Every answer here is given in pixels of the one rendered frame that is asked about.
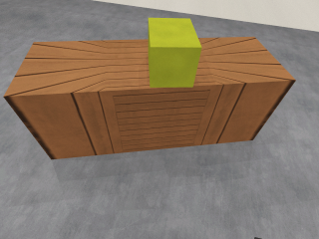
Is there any carton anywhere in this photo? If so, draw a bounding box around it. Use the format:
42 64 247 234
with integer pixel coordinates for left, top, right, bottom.
148 17 202 88

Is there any pedestal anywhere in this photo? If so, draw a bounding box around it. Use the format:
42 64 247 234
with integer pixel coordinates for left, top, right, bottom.
4 37 296 160

